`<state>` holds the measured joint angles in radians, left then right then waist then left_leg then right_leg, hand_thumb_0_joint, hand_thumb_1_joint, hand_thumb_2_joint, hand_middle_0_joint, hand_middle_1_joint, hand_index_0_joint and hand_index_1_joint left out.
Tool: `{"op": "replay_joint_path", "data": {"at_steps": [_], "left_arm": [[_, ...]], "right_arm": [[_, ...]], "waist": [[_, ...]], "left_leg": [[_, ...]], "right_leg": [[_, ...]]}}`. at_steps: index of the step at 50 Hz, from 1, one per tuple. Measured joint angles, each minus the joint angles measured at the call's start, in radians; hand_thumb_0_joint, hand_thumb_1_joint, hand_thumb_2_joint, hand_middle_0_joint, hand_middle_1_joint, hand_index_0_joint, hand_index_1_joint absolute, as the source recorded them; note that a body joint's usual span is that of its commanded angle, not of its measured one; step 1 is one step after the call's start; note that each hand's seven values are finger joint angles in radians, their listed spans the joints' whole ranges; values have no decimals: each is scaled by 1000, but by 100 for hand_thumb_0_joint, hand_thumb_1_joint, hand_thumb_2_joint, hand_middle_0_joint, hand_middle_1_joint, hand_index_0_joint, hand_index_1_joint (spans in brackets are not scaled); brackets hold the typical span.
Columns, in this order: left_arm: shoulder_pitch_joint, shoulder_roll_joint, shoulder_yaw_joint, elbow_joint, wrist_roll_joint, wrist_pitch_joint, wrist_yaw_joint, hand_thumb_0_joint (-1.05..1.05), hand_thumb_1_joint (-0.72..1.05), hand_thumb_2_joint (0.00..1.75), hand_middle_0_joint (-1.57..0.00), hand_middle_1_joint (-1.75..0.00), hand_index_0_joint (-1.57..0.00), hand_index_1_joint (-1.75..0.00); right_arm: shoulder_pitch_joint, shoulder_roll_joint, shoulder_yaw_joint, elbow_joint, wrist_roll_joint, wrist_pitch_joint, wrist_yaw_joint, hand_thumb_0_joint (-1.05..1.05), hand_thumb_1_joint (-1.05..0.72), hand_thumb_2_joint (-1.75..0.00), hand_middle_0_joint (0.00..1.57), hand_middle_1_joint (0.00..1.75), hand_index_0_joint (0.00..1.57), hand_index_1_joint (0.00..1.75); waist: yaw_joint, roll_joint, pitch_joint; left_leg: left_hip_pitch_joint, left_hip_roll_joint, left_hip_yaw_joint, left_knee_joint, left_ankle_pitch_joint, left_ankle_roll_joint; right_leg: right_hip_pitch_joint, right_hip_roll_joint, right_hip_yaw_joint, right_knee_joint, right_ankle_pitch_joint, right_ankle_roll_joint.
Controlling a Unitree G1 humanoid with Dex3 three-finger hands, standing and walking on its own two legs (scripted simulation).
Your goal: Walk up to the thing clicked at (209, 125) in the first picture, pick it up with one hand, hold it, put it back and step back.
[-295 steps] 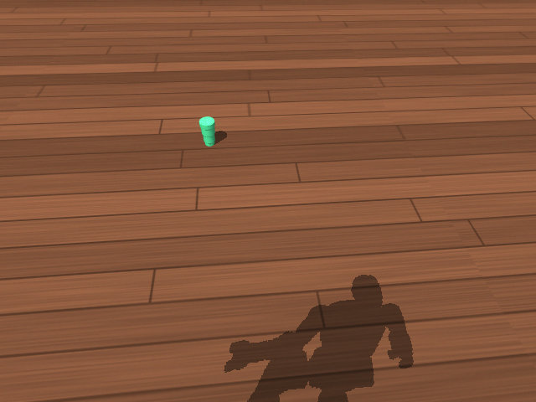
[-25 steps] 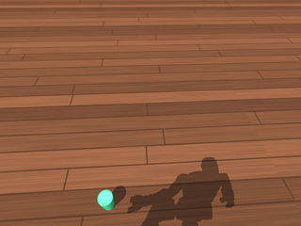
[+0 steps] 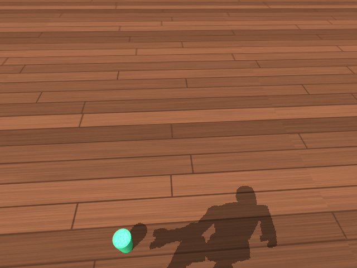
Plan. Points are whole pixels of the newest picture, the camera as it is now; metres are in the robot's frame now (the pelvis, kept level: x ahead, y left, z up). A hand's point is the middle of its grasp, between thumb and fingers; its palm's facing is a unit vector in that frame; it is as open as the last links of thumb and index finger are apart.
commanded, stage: stand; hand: left
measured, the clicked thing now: (124, 242) +0.36 +0.25 -0.70
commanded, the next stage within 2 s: go down in 1.94 s
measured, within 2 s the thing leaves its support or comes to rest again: neither
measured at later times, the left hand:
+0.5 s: hand out of the picture +0.09 +0.25 -0.16, palm faces -0.02 -0.94 -0.35, open 7.4 cm
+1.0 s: hand out of the picture +0.08 +0.24 -0.16, palm faces -0.02 -0.94 -0.35, open 7.4 cm
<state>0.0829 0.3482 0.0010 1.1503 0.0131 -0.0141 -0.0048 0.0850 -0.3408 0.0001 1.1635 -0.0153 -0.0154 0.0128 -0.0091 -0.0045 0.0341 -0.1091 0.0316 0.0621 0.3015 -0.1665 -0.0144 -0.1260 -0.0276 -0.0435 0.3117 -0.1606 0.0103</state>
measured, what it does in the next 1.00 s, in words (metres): stands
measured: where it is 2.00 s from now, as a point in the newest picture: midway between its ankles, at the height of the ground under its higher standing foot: outside the picture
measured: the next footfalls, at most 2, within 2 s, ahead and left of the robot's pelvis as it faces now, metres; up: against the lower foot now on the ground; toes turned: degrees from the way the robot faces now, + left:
none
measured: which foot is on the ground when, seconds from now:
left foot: down 0.00-1.00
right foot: down 0.00-1.00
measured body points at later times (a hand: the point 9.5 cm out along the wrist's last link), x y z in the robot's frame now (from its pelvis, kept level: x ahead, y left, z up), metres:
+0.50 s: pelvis +0.01 -0.01 +0.00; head +0.02 -0.01 +0.45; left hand +0.09 +0.29 -0.13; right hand +0.09 -0.31 -0.13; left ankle +0.00 +0.12 -0.75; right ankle +0.01 -0.12 -0.75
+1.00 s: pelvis +0.01 -0.01 +0.00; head +0.02 -0.02 +0.45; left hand +0.09 +0.29 -0.13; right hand +0.09 -0.31 -0.14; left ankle +0.00 +0.12 -0.75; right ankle +0.01 -0.12 -0.75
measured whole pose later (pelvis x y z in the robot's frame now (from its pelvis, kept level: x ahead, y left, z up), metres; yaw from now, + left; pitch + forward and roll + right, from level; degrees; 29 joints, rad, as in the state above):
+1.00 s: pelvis +0.01 -0.01 +0.00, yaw +1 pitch -2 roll +0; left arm 0.10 0.35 0.00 1.14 0.01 -0.01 0.00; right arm 0.11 -0.35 0.01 1.15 -0.02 -0.01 0.01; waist 0.00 0.00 0.03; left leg -0.09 0.05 0.05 0.29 -0.18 -0.04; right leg -0.10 -0.01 -0.06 0.30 -0.18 -0.01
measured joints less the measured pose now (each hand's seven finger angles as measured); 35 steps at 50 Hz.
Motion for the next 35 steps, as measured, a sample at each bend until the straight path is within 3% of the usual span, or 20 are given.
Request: {"op": "replay_joint_path", "data": {"at_steps": [35], "left_arm": [[13, 2, 1, -5, -1, 1, 3, 1, 90, 90, -20, -30, -20, -30]], "right_arm": [[4, -5, 6, -19, 2, 3, -5, 1, -90, -90, 20, 30, 20, 30]], "waist": [[6, 9, -2]], "left_leg": [[27, 16, -14, -11, -10, -18]], "right_leg": [[30, 17, -14, -10, -16, -16]]}}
